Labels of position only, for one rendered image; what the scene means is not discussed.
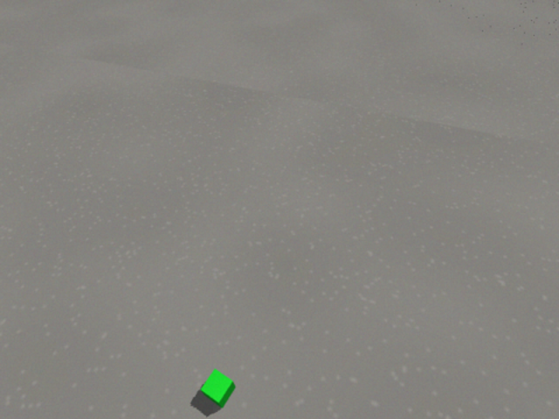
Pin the cube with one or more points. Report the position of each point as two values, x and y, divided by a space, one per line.
218 388

